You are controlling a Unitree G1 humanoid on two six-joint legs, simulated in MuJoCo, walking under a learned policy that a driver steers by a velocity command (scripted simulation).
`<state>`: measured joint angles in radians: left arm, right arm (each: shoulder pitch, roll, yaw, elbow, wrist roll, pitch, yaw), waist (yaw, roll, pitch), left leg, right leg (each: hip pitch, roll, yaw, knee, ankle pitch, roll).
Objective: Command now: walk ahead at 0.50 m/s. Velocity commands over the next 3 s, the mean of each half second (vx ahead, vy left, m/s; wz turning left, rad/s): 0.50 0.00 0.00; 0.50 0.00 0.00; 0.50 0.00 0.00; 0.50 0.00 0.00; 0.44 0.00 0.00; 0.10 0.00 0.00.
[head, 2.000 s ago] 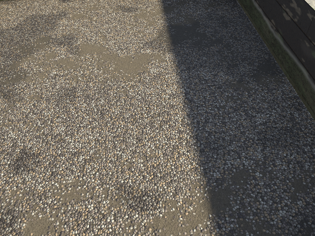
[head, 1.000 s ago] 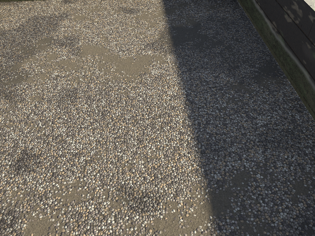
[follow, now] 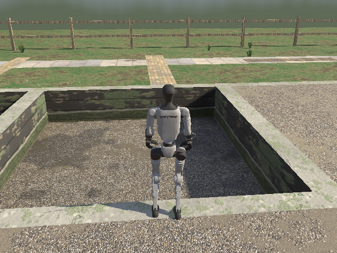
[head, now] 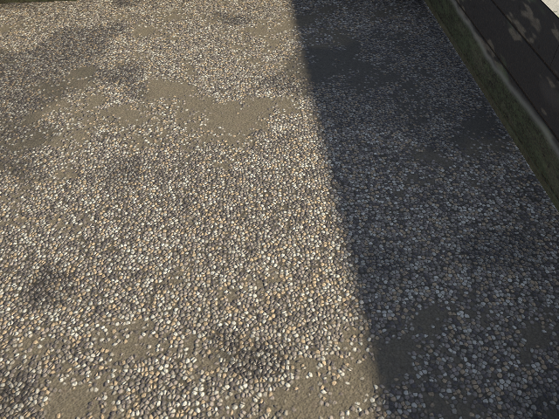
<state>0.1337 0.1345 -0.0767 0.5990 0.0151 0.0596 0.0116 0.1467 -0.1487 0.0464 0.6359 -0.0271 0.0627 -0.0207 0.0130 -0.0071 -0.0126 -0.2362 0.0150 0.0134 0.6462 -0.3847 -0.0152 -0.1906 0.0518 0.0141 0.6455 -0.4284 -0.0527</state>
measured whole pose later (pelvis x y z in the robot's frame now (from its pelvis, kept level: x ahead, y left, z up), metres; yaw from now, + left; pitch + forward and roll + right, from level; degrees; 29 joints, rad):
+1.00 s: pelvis +0.00 +0.00 +0.00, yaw +0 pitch -1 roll +1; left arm 0.14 0.14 -0.08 0.60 0.02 0.06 0.01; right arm 0.15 -0.15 0.05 0.63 -0.03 0.06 -0.02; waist 0.01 -0.01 -0.01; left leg -0.24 0.01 0.00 0.65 -0.39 -0.01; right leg -0.19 0.05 0.01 0.65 -0.43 -0.05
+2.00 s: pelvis +0.00 +0.00 +0.00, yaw +1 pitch -1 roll +1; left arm 0.14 0.14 -0.08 0.60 0.02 0.06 0.01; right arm 0.14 -0.15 0.05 0.64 -0.03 0.07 -0.02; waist 0.01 -0.01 -0.01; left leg -0.24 0.00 -0.01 0.65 -0.38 -0.01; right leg -0.19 0.04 0.00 0.65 -0.43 -0.05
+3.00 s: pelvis -0.01 +0.01 +0.02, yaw +1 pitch +0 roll +0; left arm 0.17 0.19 -0.04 0.68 0.01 0.08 0.02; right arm 0.19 -0.20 0.03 0.69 -0.02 0.08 -0.02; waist 0.01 0.00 0.00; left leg -0.21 0.00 -0.02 0.48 -0.27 -0.01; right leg -0.15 0.03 0.00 0.47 -0.32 -0.04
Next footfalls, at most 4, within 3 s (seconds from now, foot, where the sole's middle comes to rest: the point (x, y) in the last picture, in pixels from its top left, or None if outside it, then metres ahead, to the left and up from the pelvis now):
none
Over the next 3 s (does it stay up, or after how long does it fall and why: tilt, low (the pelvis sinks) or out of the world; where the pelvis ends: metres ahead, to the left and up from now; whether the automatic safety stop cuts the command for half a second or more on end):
stays up -0.01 0.01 0.02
